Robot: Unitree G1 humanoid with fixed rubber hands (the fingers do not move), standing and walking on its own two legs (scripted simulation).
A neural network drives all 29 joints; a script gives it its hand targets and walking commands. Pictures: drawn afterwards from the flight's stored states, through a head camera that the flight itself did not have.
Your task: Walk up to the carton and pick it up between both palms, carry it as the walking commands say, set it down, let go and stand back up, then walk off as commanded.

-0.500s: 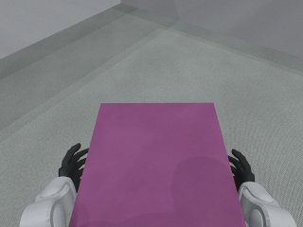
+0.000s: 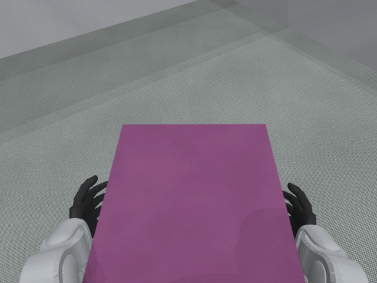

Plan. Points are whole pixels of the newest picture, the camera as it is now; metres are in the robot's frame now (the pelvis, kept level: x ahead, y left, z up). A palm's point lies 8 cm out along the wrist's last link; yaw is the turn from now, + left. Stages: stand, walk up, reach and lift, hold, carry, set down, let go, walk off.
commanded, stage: carry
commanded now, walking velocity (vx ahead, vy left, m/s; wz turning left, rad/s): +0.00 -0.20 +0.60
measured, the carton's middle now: (193, 216) +0.26 +0.00 +0.00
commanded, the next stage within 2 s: none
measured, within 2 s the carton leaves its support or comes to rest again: neither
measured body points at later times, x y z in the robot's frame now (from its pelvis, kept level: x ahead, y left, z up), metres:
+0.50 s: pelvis -0.03 -0.13 +0.01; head +0.01 -0.13 +0.45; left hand +0.13 +0.13 +0.07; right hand +0.25 -0.24 +0.05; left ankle -0.05 +0.03 -0.72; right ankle +0.04 -0.26 -0.71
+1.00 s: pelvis -0.02 -0.23 +0.01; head -0.01 -0.22 +0.46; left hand +0.06 +0.06 +0.07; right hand +0.28 -0.26 +0.06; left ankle -0.09 -0.14 -0.72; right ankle +0.05 -0.30 -0.72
